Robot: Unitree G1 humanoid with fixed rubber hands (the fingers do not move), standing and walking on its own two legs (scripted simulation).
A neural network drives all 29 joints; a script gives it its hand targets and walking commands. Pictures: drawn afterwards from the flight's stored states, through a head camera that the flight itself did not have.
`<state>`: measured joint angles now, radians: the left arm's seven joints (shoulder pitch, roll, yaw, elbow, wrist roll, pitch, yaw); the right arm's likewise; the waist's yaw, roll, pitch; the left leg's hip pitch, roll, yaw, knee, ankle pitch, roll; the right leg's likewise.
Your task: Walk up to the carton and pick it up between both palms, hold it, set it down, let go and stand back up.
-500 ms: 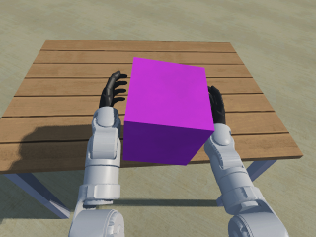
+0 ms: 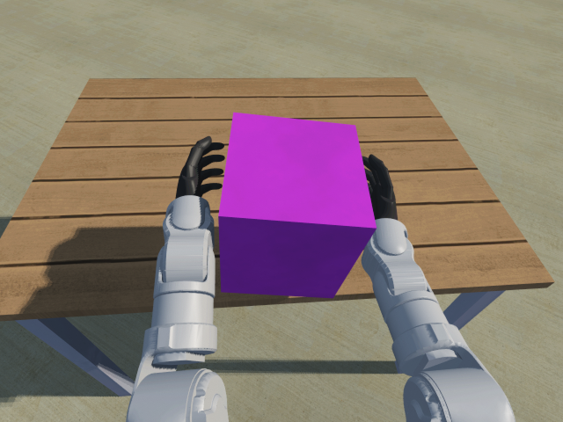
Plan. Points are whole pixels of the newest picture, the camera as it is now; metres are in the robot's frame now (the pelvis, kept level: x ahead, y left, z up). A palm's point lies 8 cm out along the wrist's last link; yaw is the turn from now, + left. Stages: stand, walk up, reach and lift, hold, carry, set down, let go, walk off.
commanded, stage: set down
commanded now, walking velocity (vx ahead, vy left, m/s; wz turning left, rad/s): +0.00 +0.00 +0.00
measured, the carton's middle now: (286, 211) +0.39 +0.02 +0.09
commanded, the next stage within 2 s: none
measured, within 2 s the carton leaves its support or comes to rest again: rests again in 1.02 s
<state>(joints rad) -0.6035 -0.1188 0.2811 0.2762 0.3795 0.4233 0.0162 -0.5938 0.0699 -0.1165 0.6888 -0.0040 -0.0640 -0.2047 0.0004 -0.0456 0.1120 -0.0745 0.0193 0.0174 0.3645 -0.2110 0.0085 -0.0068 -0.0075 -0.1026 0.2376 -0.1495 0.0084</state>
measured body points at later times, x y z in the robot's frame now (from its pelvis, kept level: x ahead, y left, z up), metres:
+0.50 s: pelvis +0.01 +0.00 +0.00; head +0.04 +0.02 +0.45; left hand +0.42 +0.15 +0.08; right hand +0.41 -0.12 +0.07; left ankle +0.00 +0.11 -0.75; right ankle -0.01 -0.12 -0.75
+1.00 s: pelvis +0.00 -0.01 +0.00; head +0.05 +0.00 +0.45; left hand +0.42 +0.14 +0.06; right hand +0.41 -0.13 +0.05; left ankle +0.00 +0.11 -0.75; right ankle -0.01 -0.12 -0.75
